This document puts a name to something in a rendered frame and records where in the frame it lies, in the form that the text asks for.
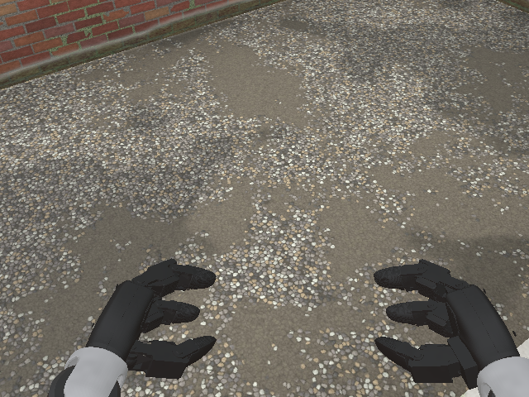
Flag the robot right forearm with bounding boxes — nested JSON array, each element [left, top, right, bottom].
[[477, 356, 529, 397]]

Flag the robot left forearm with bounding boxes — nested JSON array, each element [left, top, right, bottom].
[[47, 347, 128, 397]]

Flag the left robot hand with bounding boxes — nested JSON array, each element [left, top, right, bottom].
[[86, 258, 217, 380]]

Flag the right robot hand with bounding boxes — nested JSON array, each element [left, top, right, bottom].
[[374, 259, 520, 390]]

